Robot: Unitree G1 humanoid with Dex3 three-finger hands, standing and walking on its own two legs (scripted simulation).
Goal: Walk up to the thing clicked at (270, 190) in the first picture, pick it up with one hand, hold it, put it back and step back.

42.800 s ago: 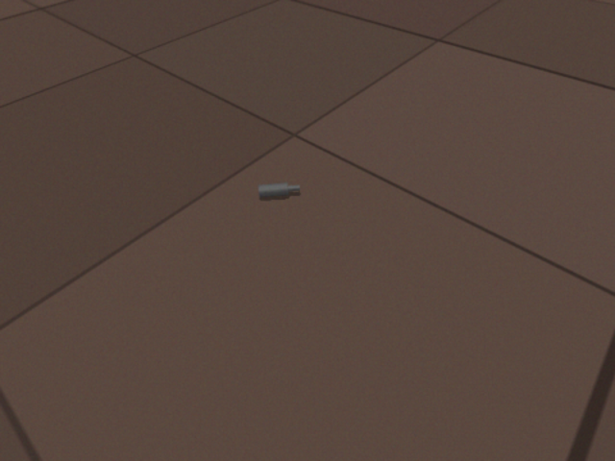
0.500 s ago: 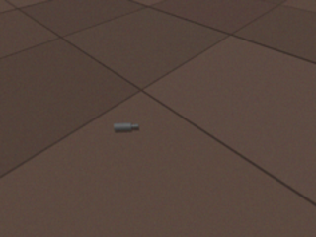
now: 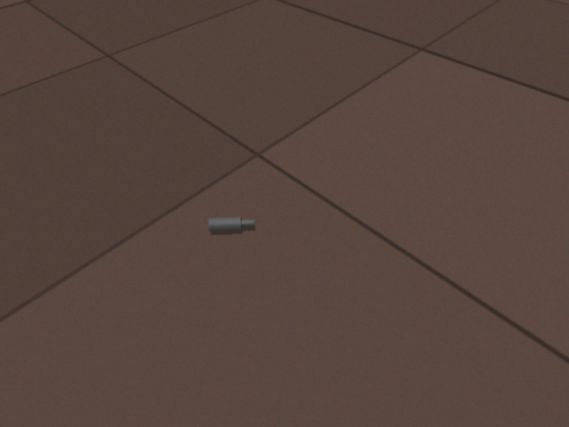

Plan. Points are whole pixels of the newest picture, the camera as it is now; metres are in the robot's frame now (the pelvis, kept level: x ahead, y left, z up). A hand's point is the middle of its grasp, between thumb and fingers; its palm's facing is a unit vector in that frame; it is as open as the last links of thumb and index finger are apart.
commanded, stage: step back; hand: left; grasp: from above
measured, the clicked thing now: (232, 223) +1.05 +0.26 -0.73
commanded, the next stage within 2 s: stand in 0.24 s
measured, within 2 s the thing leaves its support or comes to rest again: neither
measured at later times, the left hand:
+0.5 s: hand out of the picture +0.13 +0.25 -0.14, palm faces -0.03 -0.94 -0.33, open 7.4 cm
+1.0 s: hand out of the picture +0.05 +0.25 -0.14, palm faces -0.03 -0.93 -0.35, open 7.4 cm
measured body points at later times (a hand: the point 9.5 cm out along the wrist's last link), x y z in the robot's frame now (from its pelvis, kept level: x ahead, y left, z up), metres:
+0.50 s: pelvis +0.02 +0.00 +0.02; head +0.04 +0.00 +0.46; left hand +0.14 +0.30 -0.11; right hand +0.12 -0.30 -0.11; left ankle +0.00 +0.12 -0.73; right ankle +0.02 -0.13 -0.73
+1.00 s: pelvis +0.00 -0.01 +0.02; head +0.01 -0.02 +0.47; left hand +0.05 +0.30 -0.11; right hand +0.05 -0.31 -0.12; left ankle +0.00 +0.12 -0.73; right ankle +0.02 -0.13 -0.73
